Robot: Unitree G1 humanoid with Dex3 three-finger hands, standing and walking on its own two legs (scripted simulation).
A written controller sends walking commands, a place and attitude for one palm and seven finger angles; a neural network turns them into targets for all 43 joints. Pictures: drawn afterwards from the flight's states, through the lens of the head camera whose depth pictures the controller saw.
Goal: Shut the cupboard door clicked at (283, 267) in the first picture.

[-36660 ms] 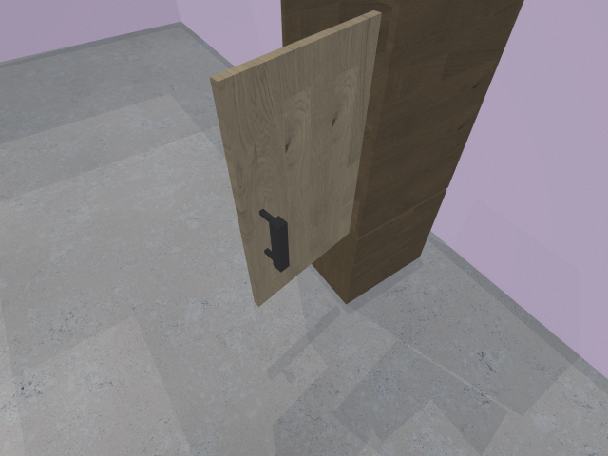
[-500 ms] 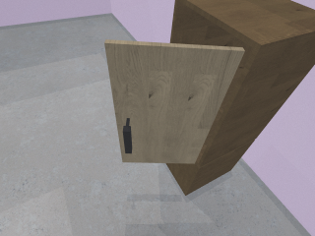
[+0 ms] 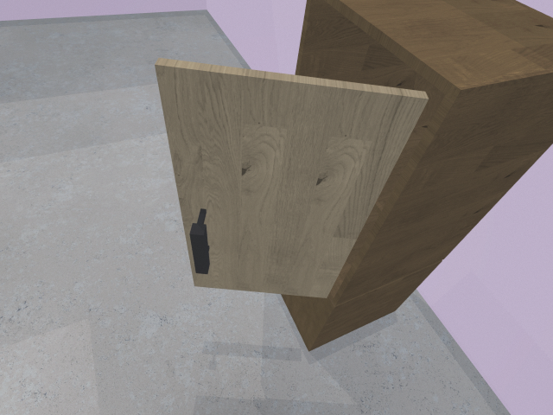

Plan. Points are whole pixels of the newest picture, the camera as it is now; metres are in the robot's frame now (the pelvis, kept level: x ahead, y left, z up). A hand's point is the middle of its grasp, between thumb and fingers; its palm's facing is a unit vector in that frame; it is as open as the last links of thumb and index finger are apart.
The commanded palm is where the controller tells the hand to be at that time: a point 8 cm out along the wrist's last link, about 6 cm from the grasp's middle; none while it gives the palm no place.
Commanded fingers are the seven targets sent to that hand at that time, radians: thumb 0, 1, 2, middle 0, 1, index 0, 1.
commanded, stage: come to a stop and stand still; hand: left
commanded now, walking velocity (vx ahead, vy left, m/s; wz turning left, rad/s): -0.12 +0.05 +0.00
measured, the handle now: (202, 241) +0.42 +0.17 -0.08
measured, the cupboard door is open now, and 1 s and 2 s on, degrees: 63 63 63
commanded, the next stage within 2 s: look again from close up in 0.72 s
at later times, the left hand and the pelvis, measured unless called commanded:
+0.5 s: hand out of the picture -0.01 +0.22 -0.16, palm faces +0.01 -0.96 -0.27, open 7.3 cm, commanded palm none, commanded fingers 0.00 0.90 0.90 -0.20 -0.30 -0.20 -0.30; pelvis -0.05 +0.03 +0.00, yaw +0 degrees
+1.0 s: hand out of the picture -0.04 +0.20 -0.17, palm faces -0.02 -0.99 -0.17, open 7.3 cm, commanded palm none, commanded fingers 0.00 0.90 0.90 -0.20 -0.30 -0.20 -0.30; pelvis -0.04 +0.03 +0.01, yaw -1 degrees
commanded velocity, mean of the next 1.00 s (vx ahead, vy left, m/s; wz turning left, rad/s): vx -0.02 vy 0.00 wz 0.00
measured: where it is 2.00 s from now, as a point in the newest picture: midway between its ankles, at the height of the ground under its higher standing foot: outside the picture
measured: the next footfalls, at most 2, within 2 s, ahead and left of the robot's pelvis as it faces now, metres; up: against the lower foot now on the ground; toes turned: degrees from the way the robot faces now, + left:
right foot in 1.58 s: +0.05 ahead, -0.07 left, +0.00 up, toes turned +4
